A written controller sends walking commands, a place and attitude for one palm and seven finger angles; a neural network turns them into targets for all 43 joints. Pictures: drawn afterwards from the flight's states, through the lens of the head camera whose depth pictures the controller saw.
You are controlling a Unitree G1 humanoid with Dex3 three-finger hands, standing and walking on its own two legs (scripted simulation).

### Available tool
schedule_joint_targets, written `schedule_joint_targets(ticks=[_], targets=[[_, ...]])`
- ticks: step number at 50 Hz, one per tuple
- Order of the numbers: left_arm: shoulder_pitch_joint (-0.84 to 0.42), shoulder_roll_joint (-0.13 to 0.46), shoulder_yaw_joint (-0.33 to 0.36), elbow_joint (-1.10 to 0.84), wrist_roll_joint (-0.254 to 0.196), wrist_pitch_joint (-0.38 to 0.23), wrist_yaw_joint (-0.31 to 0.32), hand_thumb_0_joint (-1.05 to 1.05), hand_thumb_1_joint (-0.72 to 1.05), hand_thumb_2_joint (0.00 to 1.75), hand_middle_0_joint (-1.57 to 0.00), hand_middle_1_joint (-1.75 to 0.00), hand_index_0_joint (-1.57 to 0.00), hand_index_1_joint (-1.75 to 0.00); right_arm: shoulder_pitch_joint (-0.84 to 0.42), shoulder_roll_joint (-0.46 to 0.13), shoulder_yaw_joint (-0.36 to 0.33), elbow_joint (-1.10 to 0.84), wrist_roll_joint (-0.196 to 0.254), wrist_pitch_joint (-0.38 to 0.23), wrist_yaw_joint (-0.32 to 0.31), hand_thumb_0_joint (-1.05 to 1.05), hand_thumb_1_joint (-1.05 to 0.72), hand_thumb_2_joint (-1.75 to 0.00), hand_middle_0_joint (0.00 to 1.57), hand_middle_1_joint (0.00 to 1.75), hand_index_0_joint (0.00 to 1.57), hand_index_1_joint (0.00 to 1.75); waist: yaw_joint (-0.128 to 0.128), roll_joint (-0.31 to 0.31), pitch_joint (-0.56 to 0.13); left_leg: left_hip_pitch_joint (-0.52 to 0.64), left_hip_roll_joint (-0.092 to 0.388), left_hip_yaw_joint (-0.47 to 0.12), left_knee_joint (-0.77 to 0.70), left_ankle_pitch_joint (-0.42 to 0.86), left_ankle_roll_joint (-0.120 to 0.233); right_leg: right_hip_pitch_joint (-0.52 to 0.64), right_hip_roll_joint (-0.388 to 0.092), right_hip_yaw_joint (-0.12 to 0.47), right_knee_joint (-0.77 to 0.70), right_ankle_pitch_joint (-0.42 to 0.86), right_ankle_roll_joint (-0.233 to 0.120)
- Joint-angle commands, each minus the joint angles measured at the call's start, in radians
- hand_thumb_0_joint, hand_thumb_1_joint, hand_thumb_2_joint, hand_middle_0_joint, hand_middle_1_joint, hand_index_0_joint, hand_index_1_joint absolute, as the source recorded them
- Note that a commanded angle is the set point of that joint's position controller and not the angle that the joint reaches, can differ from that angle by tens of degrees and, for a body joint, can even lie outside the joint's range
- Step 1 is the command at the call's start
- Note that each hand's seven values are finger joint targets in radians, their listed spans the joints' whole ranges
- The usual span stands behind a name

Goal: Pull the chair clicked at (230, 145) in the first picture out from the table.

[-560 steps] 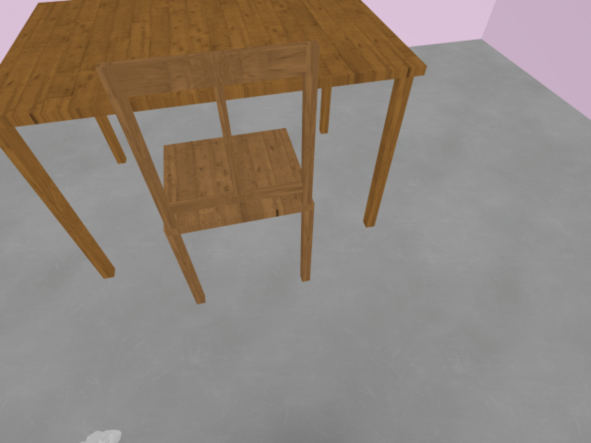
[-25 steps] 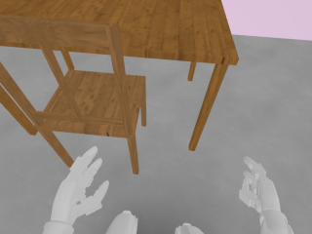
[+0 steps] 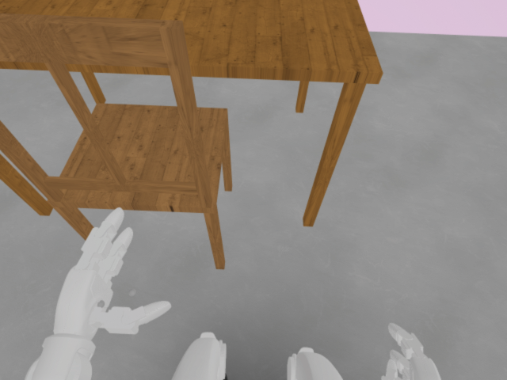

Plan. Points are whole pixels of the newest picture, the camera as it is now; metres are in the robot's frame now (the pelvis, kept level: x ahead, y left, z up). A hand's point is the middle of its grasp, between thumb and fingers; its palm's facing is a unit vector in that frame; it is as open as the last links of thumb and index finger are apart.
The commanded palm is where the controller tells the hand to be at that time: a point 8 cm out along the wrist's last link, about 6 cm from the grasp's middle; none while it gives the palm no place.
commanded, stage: raise the hand toward the chair's back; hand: left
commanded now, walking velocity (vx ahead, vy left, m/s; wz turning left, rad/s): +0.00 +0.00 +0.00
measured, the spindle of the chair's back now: (94, 133) +0.55 +0.35 +0.02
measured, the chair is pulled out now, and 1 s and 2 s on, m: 0.00 0.00 0.00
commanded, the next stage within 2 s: aim the fingers beside a spindle in 1.16 s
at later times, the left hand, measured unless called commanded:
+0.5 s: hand (108, 277) +0.25 +0.21 +0.05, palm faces -0.01 -1.00 -0.05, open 16.8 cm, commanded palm +0.23 +0.27 +0.06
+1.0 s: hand (114, 266) +0.27 +0.21 +0.06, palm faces -0.02 -1.00 -0.06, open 16.9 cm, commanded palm +0.24 +0.27 +0.06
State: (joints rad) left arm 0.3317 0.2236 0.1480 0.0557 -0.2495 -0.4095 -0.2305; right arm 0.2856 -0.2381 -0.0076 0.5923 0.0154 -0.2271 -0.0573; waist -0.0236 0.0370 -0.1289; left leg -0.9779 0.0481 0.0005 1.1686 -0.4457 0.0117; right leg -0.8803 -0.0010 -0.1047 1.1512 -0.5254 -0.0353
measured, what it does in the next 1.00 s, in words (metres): stands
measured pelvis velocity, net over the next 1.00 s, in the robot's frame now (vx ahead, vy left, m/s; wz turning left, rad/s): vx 0.02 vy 0.01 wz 0.01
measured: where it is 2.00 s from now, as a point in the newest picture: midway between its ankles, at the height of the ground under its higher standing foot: outside the picture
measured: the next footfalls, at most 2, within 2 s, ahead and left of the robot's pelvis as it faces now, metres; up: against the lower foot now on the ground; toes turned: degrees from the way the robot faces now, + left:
none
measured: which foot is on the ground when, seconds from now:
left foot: down 0.00-1.00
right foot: down 0.00-1.00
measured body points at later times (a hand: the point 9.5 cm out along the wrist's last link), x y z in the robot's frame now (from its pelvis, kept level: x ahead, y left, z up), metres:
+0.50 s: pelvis +0.02 +0.02 +0.01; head +0.09 +0.03 +0.45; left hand +0.25 +0.27 +0.06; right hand +0.23 -0.20 -0.06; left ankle +0.07 +0.11 -0.64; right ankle +0.02 -0.10 -0.64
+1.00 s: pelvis +0.02 +0.01 +0.01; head +0.09 +0.02 +0.46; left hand +0.26 +0.26 +0.06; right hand +0.19 -0.24 -0.07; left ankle +0.07 +0.11 -0.64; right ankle +0.02 -0.10 -0.64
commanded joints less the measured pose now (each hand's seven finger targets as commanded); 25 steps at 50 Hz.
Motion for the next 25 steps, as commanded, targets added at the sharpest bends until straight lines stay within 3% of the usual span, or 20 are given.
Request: schedule_joint_targets(ticks=[1, 8, 13, 17, 19, 21, 25], targets=[[-0.056, 0.116, 0.056, -0.205, -0.018, -0.089, -0.016, 0.0, -0.22, 0.42, -0.09, -0.12, -0.09, -0.12, -0.106, -0.121, -0.044, -0.18, 0.001, -0.077, -0.009, 0.0, -0.9, -0.9, 0.2, 0.3, 0.2, 0.3, 0.023, -0.007, -0.204, 0.195, -0.04, -0.045, -0.178, 0.041, 0.024, 0.071, 0.013, 0.071, -0.224, 0.0, 0.01], [-0.041, 0.118, 0.058, -0.272, -0.012, -0.072, -0.007, 0.0, -0.38, 0.35, -0.07, -0.1, -0.07, -0.1, -0.096, -0.127, -0.046, -0.186, -0.002, -0.064, -0.003, 0.0, -0.9, -0.9, 0.2, 0.3, 0.2, 0.3, 0.022, 0.056, -0.246, 0.297, -0.033, -0.067, -0.202, 0.141, 0.015, 0.068, 0.023, 0.025, -0.186, 0.132, 0.005], [-0.049, 0.121, 0.061, -0.249, -0.005, -0.041, -0.017, 0.0, -0.5, 0.3, -0.06, -0.08, -0.06, -0.08, -0.096, -0.127, -0.04, -0.196, -0.002, -0.04, -0.001, 0.0, -0.9, -0.9, 0.2, 0.3, 0.2, 0.3, 0.013, 0.045, -0.219, 0.301, -0.03, -0.075, -0.21, 0.144, 0.012, 0.063, 0.028, 0.016, -0.19, 0.143, 0.007], [-0.069, 0.135, 0.076, -0.256, -0.009, -0.022, -0.035, 0.0, -0.5, 0.3, -0.06, -0.08, -0.06, -0.08, -0.095, -0.128, -0.033, -0.207, -0.001, -0.027, -0.003, 0.0, -0.9, -0.9, 0.2, 0.3, 0.2, 0.3, 0.016, 0.057, -0.237, 0.325, -0.03, -0.079, -0.212, 0.169, 0.01, 0.073, 0.03, 0.015, -0.191, 0.164, 0.006], [-0.073, 0.142, 0.093, -0.258, -0.021, -0.017, -0.044, 0.0, -0.5, 0.3, -0.06, -0.08, -0.06, -0.08, -0.093, -0.125, -0.033, -0.207, -0.001, -0.025, -0.006, 0.0, -0.9, -0.9, 0.2, 0.3, 0.2, 0.3, 0.015, 0.034, -0.253, 0.328, -0.03, -0.076, -0.204, 0.191, 0.011, 0.09, 0.031, 0.015, -0.195, 0.187, 0.008], [-0.085, 0.15, 0.099, -0.263, -0.024, -0.014, -0.056, 0.0, -0.5, 0.3, -0.06, -0.08, -0.06, -0.08, -0.092, -0.125, -0.03, -0.204, -0.001, -0.022, -0.006, 0.0, -0.9, -0.9, 0.2, 0.3, 0.2, 0.3, 0.016, 0.056, -0.263, 0.339, -0.031, -0.076, -0.2, 0.221, 0.009, 0.093, 0.032, 0.015, -0.19, 0.208, 0.006], [-0.102, 0.157, 0.107, -0.224, -0.03, -0.002, -0.072, 0.0, -0.5, 0.3, -0.06, -0.08, -0.06, -0.08, -0.092, -0.129, -0.026, -0.199, 0.003, -0.018, -0.009, 0.0, -0.9, -0.9, 0.2, 0.3, 0.2, 0.3, 0.014, 0.031, -0.23, 0.317, -0.03, -0.081, -0.207, 0.195, 0.01, 0.092, 0.037, 0.015, -0.199, 0.186, 0.004]])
